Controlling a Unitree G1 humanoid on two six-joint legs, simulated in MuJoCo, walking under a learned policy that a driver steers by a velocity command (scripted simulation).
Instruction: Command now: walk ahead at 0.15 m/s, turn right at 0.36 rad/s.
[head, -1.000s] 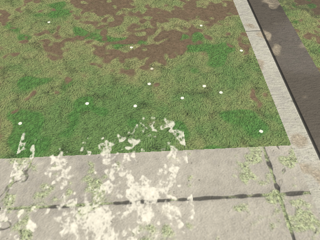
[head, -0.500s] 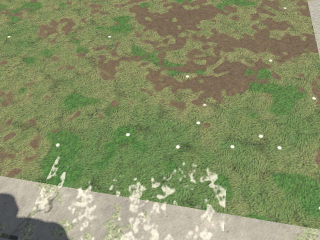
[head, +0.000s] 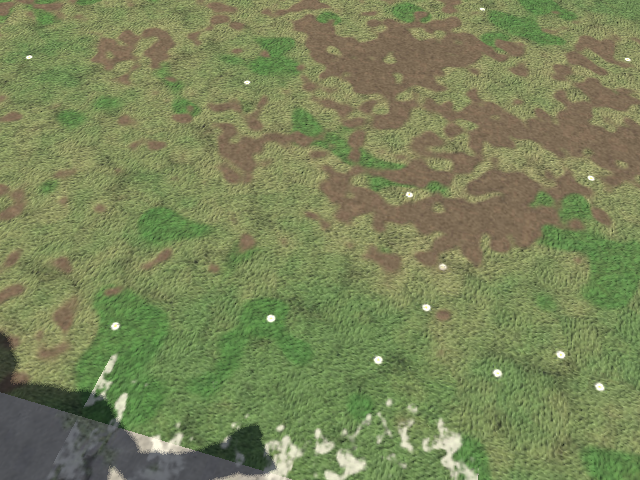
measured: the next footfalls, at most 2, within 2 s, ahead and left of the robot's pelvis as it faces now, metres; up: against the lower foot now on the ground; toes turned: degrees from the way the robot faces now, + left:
right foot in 0.32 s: +0.06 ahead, -0.12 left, +0.00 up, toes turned -15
left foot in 0.80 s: +0.10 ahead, +0.06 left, +0.00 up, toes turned -31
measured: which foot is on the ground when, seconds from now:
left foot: down 0.00-0.32, up 0.34-0.78, down 0.80-1.00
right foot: up 0.00-0.30, down 0.32-0.80, up 0.82-1.00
